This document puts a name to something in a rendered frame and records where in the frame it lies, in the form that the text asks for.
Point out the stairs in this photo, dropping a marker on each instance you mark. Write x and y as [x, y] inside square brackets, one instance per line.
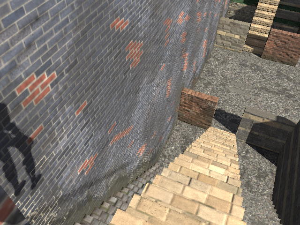
[260, 27]
[201, 187]

